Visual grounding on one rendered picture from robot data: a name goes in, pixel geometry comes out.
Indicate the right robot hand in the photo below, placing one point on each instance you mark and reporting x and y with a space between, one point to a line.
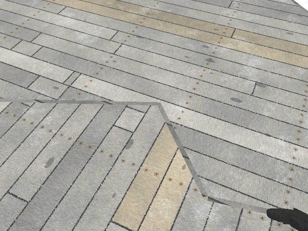
296 218

